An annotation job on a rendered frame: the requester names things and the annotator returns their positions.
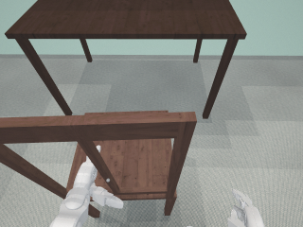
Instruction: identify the left robot forearm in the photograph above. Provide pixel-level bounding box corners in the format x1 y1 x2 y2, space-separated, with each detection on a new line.
49 187 91 227

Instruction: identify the left robot hand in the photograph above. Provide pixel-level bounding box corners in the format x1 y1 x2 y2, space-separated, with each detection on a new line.
73 145 124 209

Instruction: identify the right robot hand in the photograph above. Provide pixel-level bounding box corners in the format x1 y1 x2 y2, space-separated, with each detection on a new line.
227 189 265 227

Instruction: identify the table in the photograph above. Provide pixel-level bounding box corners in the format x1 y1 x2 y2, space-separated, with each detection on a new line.
5 0 247 119

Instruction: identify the chair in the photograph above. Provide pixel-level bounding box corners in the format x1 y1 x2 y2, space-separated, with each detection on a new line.
0 110 197 218

